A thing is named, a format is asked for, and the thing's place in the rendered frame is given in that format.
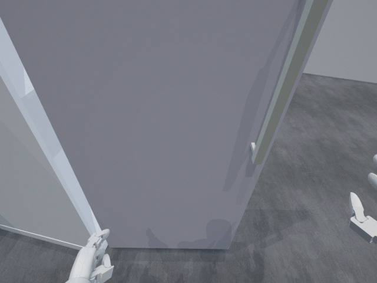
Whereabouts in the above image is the robot right hand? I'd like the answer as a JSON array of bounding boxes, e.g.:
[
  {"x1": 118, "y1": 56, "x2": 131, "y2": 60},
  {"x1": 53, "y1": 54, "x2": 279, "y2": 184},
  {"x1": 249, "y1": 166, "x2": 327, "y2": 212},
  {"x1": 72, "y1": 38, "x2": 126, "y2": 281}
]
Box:
[{"x1": 349, "y1": 154, "x2": 377, "y2": 244}]

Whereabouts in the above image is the handle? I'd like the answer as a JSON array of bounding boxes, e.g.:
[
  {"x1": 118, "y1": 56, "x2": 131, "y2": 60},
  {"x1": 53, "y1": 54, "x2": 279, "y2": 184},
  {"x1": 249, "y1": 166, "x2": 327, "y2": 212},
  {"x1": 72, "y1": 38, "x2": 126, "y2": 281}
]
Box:
[{"x1": 250, "y1": 0, "x2": 328, "y2": 164}]

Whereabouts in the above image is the fridge door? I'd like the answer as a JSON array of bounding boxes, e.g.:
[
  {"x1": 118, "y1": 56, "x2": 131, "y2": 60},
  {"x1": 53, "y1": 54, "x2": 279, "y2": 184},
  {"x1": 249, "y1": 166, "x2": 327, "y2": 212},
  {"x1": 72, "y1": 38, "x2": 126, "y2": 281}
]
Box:
[{"x1": 0, "y1": 0, "x2": 333, "y2": 249}]

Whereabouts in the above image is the robot left hand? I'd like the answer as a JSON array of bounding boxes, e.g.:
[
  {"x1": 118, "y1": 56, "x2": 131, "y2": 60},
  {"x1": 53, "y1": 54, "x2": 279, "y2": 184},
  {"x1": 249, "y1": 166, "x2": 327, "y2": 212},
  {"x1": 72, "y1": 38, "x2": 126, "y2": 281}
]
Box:
[{"x1": 69, "y1": 229, "x2": 114, "y2": 283}]

